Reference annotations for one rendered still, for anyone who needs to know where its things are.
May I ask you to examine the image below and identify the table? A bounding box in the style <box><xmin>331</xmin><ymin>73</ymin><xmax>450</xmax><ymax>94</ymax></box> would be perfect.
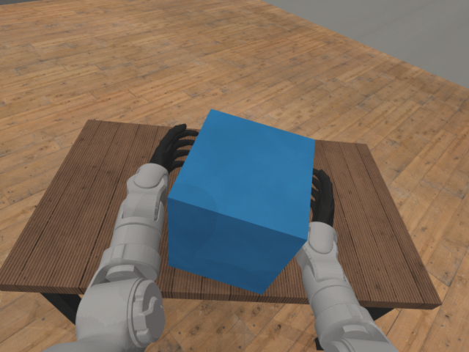
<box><xmin>0</xmin><ymin>120</ymin><xmax>443</xmax><ymax>351</ymax></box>

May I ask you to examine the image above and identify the left robot forearm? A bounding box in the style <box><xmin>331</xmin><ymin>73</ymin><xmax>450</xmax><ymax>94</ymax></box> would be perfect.
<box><xmin>75</xmin><ymin>164</ymin><xmax>169</xmax><ymax>337</ymax></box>

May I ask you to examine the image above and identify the carton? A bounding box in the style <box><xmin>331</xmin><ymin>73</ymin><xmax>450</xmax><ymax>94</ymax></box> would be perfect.
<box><xmin>167</xmin><ymin>109</ymin><xmax>315</xmax><ymax>295</ymax></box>

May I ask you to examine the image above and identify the robot left hand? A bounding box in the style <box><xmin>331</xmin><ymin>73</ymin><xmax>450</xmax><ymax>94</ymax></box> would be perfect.
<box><xmin>149</xmin><ymin>124</ymin><xmax>199</xmax><ymax>174</ymax></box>

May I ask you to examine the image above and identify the robot right hand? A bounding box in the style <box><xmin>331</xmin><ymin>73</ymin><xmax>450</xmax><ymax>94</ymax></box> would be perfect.
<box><xmin>310</xmin><ymin>169</ymin><xmax>334</xmax><ymax>227</ymax></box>

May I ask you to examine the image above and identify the robot left upper arm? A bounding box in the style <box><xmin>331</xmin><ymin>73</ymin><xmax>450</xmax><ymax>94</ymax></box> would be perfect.
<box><xmin>42</xmin><ymin>277</ymin><xmax>166</xmax><ymax>352</ymax></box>

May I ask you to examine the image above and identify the right robot forearm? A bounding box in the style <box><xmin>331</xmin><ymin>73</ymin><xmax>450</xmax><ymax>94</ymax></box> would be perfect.
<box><xmin>295</xmin><ymin>221</ymin><xmax>395</xmax><ymax>350</ymax></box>

